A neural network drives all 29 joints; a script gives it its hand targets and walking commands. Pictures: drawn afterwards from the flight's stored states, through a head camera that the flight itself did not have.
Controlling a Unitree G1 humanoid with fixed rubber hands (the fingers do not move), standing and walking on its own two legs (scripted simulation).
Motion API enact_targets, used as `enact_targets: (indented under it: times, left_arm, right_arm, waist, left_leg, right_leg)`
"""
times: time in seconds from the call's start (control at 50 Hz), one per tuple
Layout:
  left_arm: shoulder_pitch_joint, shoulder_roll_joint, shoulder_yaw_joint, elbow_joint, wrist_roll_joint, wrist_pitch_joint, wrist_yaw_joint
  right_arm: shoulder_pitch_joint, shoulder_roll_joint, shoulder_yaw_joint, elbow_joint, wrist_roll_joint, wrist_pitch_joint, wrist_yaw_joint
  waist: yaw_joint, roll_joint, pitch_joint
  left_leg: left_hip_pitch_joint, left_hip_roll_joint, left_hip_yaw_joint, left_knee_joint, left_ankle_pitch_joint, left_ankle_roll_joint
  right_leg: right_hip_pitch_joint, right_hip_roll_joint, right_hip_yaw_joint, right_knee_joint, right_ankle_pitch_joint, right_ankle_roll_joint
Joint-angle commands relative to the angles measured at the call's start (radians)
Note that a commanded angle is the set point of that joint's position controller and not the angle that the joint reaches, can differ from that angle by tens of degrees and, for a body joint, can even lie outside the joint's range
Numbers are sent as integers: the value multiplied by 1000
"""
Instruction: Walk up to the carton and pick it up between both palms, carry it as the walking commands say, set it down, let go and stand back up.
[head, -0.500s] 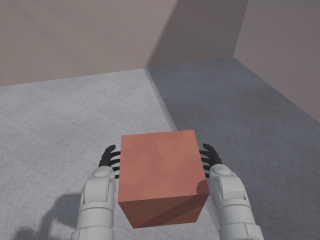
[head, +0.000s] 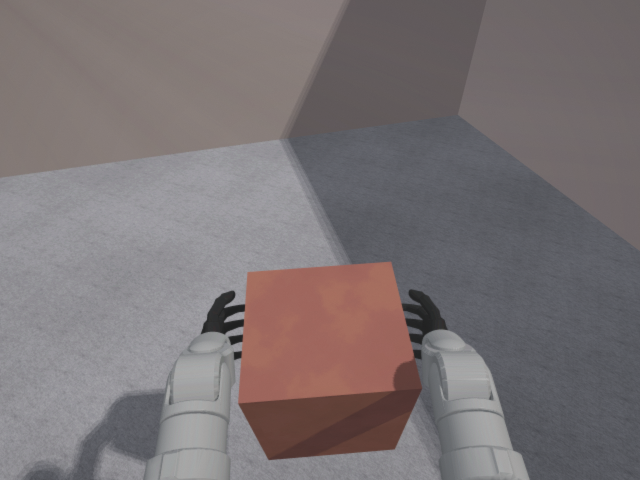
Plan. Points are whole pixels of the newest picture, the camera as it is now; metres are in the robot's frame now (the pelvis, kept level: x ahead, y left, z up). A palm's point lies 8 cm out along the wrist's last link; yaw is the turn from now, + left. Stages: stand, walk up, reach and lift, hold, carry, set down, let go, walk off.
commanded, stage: reach and lift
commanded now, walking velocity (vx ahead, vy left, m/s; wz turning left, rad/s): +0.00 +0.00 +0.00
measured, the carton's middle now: (326, 366) +0.30 +0.00 -0.03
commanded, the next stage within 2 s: hold in 0.46 s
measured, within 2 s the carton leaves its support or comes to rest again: neither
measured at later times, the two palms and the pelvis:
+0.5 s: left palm (215, 344) +0.29 +0.14 +0.04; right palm (436, 345) +0.28 -0.14 +0.04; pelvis +0.00 +0.00 +0.00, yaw -1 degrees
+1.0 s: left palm (217, 348) +0.27 +0.14 +0.06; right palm (446, 349) +0.27 -0.15 +0.05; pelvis -0.03 +0.00 -0.02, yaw -1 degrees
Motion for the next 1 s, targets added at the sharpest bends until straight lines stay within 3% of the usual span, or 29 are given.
enact_targets:
  times: [0.0,0.1,0.16,0.18,0.22,0.26,0.28,0.32,0.36,0.4,0.42,0.46,0.48,0.52,0.54,0.58,0.6,0.62,0.66,0.68,0.72,0.76,0.78,0.8,0.84,0.86,0.92,0.94,0.98]
  left_arm:
    - [-608,-1069,-652,-86,-307,-47,-262]
    - [-568,-1043,-613,-55,-289,-51,-266]
    - [-596,-1053,-633,-62,-297,-45,-270]
    - [-604,-1061,-612,-41,-274,-41,-269]
    - [-608,-1036,-601,-34,-271,-40,-267]
    - [-592,-1044,-610,-44,-287,-48,-267]
    - [-648,-1034,-632,-93,-303,-57,-267]
    - [-643,-1085,-656,-86,-310,-52,-269]
    - [-601,-1096,-681,-110,-310,-52,-262]
    - [-562,-1059,-640,-87,-294,-45,-262]
    - [-528,-1076,-649,-86,-293,-41,-252]
    - [-547,-1068,-652,-75,-299,-40,-256]
    - [-530,-1086,-661,-65,-316,-37,-262]
    - [-507,-1066,-647,-85,-291,-40,-260]
    - [-506,-1075,-655,-75,-307,-37,-266]
    - [-529,-1068,-670,-115,-296,-36,-261]
    - [-506,-1053,-634,-80,-289,-36,-263]
    - [-562,-1064,-675,-126,-318,-42,-264]
    - [-512,-1060,-648,-93,-300,-39,-263]
    - [-583,-1049,-675,-127,-308,-43,-266]
    - [-622,-1068,-705,-160,-326,-43,-263]
    - [-597,-1087,-692,-128,-333,-46,-267]
    - [-628,-985,-664,-109,-257,-34,-264]
    - [-622,-968,-674,-152,-279,-31,-258]
    - [-597,-1001,-731,-233,-338,-14,-246]
    - [-584,-1019,-748,-256,-370,14,-238]
    - [-548,-1002,-786,-355,-414,71,-216]
    - [-548,-994,-801,-426,-435,90,-204]
    - [-455,-955,-788,-448,-426,136,-176]
  right_arm:
    - [-677,986,603,-128,344,-75,242]
    - [-683,1001,640,-155,339,-67,235]
    - [-647,960,578,-83,327,-67,239]
    - [-686,964,570,-98,326,-70,247]
    - [-661,954,539,-48,313,-62,246]
    - [-680,979,574,-89,325,-69,246]
    - [-634,986,548,-14,328,-70,253]
    - [-682,966,585,-122,345,-82,254]
    - [-661,966,613,-148,358,-83,253]
    - [-626,983,603,-120,335,-63,257]
    - [-635,987,625,-168,358,-68,250]
    - [-646,961,613,-152,347,-65,252]
    - [-628,964,613,-158,330,-64,250]
    - [-634,962,623,-179,343,-66,247]
    - [-626,957,606,-173,341,-61,250]
    - [-603,981,613,-148,348,-57,256]
    - [-607,976,626,-163,346,-57,254]
    - [-586,980,599,-130,334,-58,247]
    - [-603,977,609,-141,336,-60,256]
    - [-569,966,574,-99,329,-60,255]
    - [-608,998,604,-129,357,-69,258]
    - [-631,991,616,-162,354,-73,257]
    - [-690,958,602,-158,323,-58,241]
    - [-659,960,626,-176,343,-45,237]
    - [-683,962,676,-333,398,-38,224]
    - [-693,978,688,-346,410,-5,207]
    - [-610,965,717,-420,431,61,169]
    - [-608,967,736,-478,451,86,155]
    - [-597,922,755,-571,470,134,127]
  waist:
    - [-9,-5,-405]
    - [24,-81,-323]
    - [-19,-6,-314]
    - [2,22,-328]
    - [-13,37,-275]
    - [-2,-37,-310]
    - [-8,-34,-321]
    - [-11,60,-378]
    - [-8,53,-414]
    - [3,-30,-376]
    - [19,11,-385]
    - [2,-6,-323]
    - [-9,-50,-359]
    - [5,4,-351]
    - [-7,-26,-323]
    - [-8,11,-339]
    - [7,-31,-287]
    - [-21,-12,-309]
    - [2,-20,-307]
    - [-24,23,-280]
    - [-4,78,-361]
    - [-20,30,-374]
    - [4,95,-365]
    - [6,54,-364]
    - [11,117,-460]
    - [9,52,-495]
    - [5,71,-494]
    - [4,-7,-546]
    - [12,-111,-545]
  left_leg:
    - [205,-26,38,-17,238,1]
    - [165,-28,45,-25,180,16]
    - [185,-17,34,-29,125,8]
    - [141,-25,36,-35,120,-3]
    - [147,-23,37,-43,109,-3]
    - [151,-15,32,-22,121,5]
    - [192,-22,38,-26,127,0]
    - [176,-22,39,-28,173,-6]
    - [185,-22,34,-22,219,-7]
    - [158,-18,34,-40,218,2]
    - [182,-18,35,-31,225,0]
    - [142,-15,31,-48,133,6]
    - [178,-16,30,-34,189,4]
    - [160,-24,29,-41,193,5]
    - [187,-24,41,-38,180,9]
    - [193,-14,34,-36,178,4]
    - [166,-16,30,-40,171,8]
    - [175,-20,31,-37,188,-1]
    - [172,-7,22,-44,173,5]
    - [178,-20,42,-39,125,-4]
    - [149,-20,43,-40,135,-6]
    - [151,-17,38,-30,129,-3]
    - [-30,172,-55,17,210,19]
    - [-40,184,-51,42,218,23]
    - [-27,204,-74,61,368,47]
    - [-68,219,-98,71,390,73]
    - [-140,188,-52,130,420,61]
    - [-160,167,-25,193,367,47]
    - [-274,84,91,367,210,3]
  right_leg:
    - [-18,16,-23,-75,232,-7]
    - [-43,9,-28,-84,191,9]
    - [-72,8,-18,-94,102,-13]
    - [-50,7,-32,-88,110,-6]
    - [-65,6,-25,-99,100,-13]
    - [-47,8,-26,-83,122,-8]
    - [-82,6,-28,-99,103,-17]
    - [-38,19,-30,-74,161,-21]
    - [-3,21,-27,-66,212,-16]
    - [2,25,-40,-72,219,-4]
    - [-3,20,-26,-67,216,-12]
    - [-25,25,-33,-80,131,-15]
    - [-18,26,-35,-87,170,-11]
    - [-3,22,-33,-78,185,-11]
    - [-52,19,-26,-91,156,-7]
    - [-49,18,-27,-86,159,-13]
    - [-48,20,-32,-86,153,-10]
    - [-40,25,-34,-89,156,-12]
    - [-51,20,-32,-89,148,-12]
    - [-84,18,-29,-100,107,-23]
    - [-19,18,-32,-76,144,-21]
    - [-30,25,-31,-70,133,-26]
    - [-115,-119,-48,83,90,-24]
    - [-133,-103,-39,92,87,-23]
    - [-124,-101,-48,198,132,-26]
    - [-119,-90,-59,188,92,-29]
    - [-140,-118,-34,179,188,-34]
    - [-73,-126,-11,126,205,-57]
    - [-38,-287,112,130,627,-145]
